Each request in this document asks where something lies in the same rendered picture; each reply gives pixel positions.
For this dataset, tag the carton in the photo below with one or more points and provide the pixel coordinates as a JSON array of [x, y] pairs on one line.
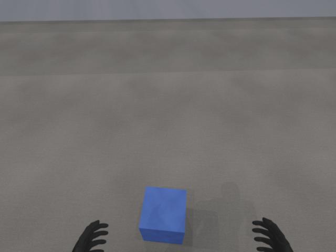
[[163, 215]]

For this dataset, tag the right robot hand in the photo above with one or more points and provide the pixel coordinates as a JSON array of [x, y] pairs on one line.
[[277, 239]]

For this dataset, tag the left robot hand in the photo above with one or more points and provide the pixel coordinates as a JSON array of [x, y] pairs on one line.
[[85, 243]]

